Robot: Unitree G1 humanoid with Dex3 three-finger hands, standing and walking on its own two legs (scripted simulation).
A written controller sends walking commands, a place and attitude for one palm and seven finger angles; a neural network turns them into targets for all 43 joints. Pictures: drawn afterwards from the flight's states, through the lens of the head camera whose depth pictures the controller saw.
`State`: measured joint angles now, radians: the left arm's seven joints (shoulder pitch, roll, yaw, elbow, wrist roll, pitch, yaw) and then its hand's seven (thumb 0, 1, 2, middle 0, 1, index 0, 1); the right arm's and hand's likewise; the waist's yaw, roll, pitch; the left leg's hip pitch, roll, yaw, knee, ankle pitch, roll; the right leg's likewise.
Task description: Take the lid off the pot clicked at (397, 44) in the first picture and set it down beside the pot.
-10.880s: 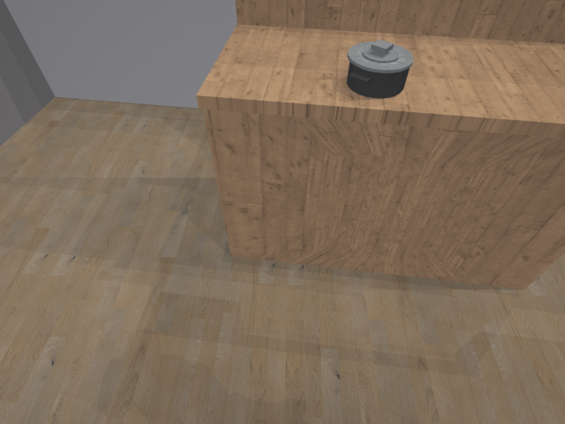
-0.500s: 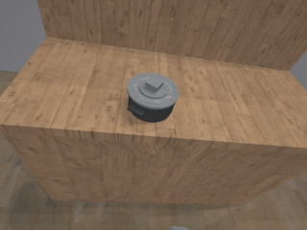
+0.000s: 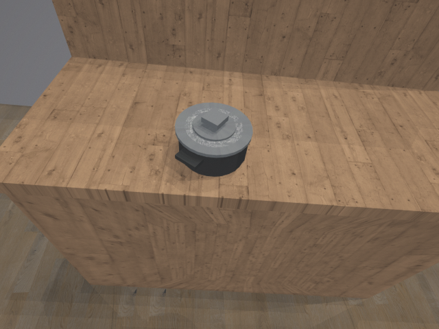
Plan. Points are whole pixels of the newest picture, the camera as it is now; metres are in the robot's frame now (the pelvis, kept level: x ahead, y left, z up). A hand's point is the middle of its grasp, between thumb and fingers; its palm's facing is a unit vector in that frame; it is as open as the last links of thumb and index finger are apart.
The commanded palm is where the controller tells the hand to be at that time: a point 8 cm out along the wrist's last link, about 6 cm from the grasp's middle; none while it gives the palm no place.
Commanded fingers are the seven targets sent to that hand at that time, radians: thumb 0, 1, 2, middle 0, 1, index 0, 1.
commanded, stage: come to a stop and stand still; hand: left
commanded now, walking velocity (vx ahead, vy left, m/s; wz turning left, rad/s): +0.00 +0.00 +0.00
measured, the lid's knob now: (215, 118) +0.50 +0.03 +0.11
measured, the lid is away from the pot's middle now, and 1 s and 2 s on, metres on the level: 0.00 0.00 0.00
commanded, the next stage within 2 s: look again from close up in 0.96 s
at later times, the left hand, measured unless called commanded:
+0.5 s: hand out of the picture -0.03 +0.08 -0.18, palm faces +0.03 -0.99 -0.12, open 7.3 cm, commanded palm none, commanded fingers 0.00 0.90 0.90 -0.20 -0.30 -0.20 -0.30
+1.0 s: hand out of the picture -0.02 +0.07 -0.18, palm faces +0.04 -0.99 -0.16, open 7.3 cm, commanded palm none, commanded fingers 0.00 0.90 0.90 -0.20 -0.30 -0.20 -0.30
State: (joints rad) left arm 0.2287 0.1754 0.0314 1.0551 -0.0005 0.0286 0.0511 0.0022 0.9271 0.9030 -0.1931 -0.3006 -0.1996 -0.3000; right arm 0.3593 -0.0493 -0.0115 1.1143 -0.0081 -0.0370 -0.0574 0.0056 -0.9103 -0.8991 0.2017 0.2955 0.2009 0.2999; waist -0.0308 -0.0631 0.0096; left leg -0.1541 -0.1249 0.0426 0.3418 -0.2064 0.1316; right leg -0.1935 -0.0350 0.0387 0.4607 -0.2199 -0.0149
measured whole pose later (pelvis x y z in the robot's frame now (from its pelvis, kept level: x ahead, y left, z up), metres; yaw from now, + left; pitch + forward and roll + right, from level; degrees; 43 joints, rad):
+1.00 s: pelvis +0.00 -0.09 +0.00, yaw -1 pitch -1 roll +0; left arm 0.35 0.12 -0.01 1.10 -0.01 -0.03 0.04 0.01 0.92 0.90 -0.19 -0.30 -0.20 -0.30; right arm 0.31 -0.09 0.00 1.16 0.00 -0.02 -0.04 0.01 -0.92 -0.90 0.20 0.30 0.20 0.30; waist -0.01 -0.02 0.02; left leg -0.15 0.00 0.02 0.39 -0.24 0.00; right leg -0.13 0.08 0.02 0.39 -0.24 -0.07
